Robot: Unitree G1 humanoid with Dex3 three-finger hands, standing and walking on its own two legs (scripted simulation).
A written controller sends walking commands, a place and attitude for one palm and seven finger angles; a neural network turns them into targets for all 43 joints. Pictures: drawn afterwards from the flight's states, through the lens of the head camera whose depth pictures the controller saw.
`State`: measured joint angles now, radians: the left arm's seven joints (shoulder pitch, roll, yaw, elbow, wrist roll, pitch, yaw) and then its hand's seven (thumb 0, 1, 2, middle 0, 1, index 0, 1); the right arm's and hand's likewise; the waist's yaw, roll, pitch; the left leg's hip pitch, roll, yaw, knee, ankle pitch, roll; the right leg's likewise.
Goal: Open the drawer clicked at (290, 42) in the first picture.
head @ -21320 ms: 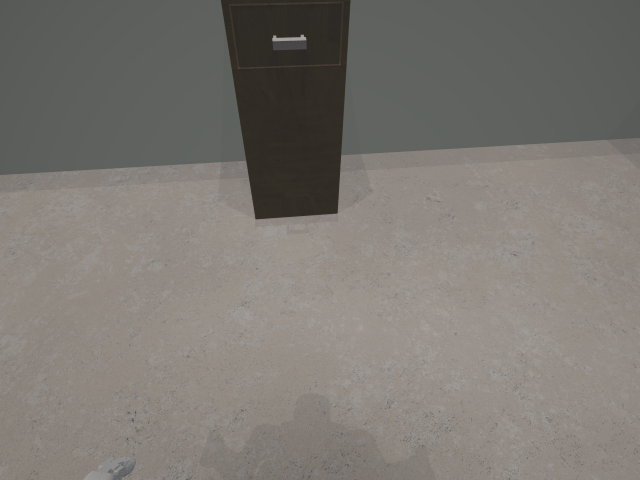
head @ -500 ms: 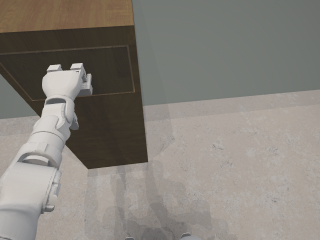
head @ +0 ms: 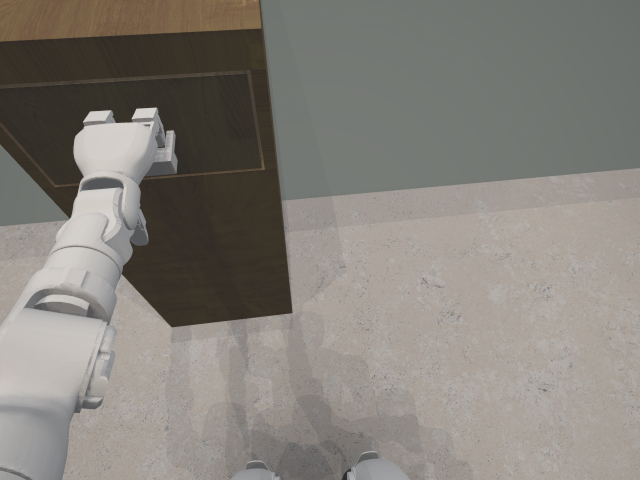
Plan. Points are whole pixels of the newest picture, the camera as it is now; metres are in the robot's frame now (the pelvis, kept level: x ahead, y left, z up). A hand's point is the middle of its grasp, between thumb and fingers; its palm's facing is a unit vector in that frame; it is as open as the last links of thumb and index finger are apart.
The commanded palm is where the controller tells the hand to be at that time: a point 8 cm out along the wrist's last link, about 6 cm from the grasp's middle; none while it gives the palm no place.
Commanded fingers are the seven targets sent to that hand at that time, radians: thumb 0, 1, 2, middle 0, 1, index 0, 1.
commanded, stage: lower the fingers behind the handle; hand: left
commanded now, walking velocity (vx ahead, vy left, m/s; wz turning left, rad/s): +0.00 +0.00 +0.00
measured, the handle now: (138, 151) +0.55 +0.23 +0.05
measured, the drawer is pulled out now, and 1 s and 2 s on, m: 0.00 0.00 0.00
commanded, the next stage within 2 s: lift the fingers back up to retry in 0.04 s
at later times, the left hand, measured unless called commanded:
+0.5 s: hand (123, 169) +0.50 +0.23 +0.07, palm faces -0.01 -0.01 -1.00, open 13.9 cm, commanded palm +0.48 +0.24 +0.14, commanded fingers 0.00 -0.50 0.30 -0.30 -1.20 -0.30 -1.20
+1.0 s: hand (100, 164) +0.49 +0.24 +0.10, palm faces -0.08 -0.02 -1.00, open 13.8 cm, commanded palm +0.47 +0.24 +0.17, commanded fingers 0.00 -0.50 0.30 -0.30 -1.20 -0.30 -1.20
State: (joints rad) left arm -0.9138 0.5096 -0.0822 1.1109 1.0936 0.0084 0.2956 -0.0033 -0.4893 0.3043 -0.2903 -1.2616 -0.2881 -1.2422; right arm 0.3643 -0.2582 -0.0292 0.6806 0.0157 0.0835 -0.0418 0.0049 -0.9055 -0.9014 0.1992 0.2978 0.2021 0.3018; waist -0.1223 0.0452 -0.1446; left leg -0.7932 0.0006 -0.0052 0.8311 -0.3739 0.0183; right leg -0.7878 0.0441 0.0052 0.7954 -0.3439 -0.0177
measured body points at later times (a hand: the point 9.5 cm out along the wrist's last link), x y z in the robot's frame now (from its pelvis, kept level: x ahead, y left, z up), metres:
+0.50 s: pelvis +0.01 +0.01 +0.01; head +0.10 +0.00 +0.45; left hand +0.50 +0.23 +0.12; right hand +0.03 -0.26 -0.12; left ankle +0.00 +0.11 -0.70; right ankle +0.01 -0.11 -0.70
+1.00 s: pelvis +0.03 +0.01 +0.02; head +0.10 +0.00 +0.47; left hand +0.49 +0.24 +0.15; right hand +0.12 -0.26 -0.10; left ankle +0.00 +0.11 -0.70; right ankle +0.01 -0.11 -0.70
